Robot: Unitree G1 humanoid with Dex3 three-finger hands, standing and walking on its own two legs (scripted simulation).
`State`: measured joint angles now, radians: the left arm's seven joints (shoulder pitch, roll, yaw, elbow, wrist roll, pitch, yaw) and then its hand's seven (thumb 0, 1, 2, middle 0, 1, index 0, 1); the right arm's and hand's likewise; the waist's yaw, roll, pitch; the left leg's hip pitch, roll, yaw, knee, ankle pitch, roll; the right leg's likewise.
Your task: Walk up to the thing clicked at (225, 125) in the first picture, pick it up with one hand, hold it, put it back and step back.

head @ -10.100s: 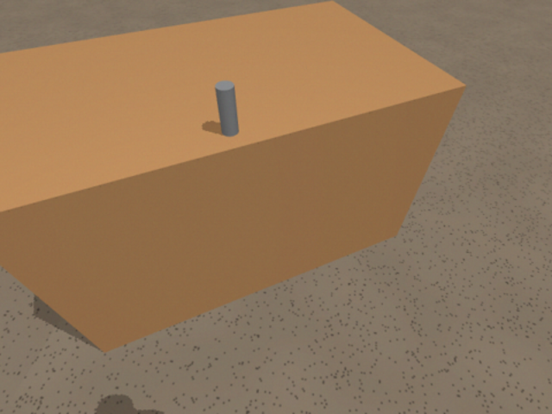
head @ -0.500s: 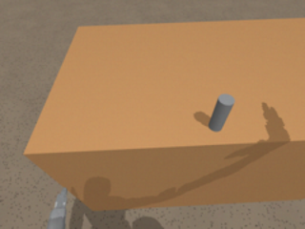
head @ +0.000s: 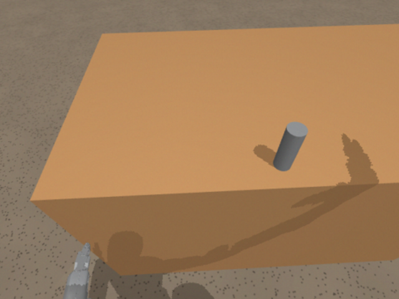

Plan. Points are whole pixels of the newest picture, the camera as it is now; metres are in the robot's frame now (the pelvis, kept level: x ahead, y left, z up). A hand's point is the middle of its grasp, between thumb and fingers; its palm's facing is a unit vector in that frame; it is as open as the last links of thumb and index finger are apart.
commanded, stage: go down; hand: right
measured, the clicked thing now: (288, 148) +0.43 -0.18 +0.05
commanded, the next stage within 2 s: approach in 0.42 s
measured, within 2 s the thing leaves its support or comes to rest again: neither
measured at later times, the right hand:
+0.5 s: hand out of the picture +0.35 -0.37 +0.17, palm faces +0.12 +0.99 -0.02, open 17.5 cm
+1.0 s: hand (343, 160) +0.39 -0.28 +0.06, palm faces +0.03 +1.00 +0.05, open 17.6 cm
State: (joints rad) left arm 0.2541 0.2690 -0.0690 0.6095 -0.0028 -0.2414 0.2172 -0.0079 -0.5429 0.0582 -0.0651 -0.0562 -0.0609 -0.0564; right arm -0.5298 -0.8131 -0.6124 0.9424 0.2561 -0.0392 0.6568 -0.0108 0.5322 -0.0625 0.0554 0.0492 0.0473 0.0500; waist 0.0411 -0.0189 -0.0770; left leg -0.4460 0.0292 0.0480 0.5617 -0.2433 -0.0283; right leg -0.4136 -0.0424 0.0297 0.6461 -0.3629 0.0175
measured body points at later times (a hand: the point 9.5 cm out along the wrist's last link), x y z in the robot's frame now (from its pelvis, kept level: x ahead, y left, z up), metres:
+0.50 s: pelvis +0.00 +0.00 +0.00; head +0.03 -0.01 +0.45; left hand +0.16 +0.25 -0.07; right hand +0.34 -0.42 +0.17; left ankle +0.02 +0.14 -0.73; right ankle -0.03 -0.13 -0.73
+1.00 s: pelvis -0.01 +0.00 -0.02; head +0.06 -0.02 +0.43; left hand +0.14 +0.26 -0.08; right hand +0.38 -0.34 +0.06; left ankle +0.02 +0.14 -0.73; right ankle -0.03 -0.13 -0.73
